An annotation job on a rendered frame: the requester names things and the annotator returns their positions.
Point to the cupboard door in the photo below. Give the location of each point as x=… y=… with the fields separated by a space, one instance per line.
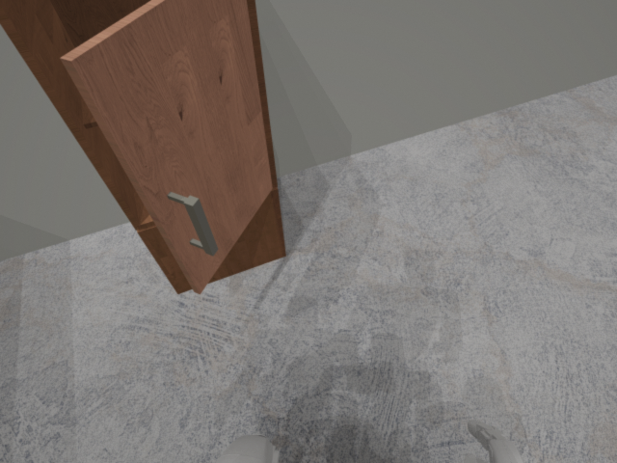
x=173 y=88

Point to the robot right hand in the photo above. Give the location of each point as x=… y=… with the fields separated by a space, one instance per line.
x=492 y=439

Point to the left robot thigh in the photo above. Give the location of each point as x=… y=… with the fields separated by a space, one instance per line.
x=250 y=449

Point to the handle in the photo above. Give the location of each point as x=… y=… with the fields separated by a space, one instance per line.
x=198 y=218

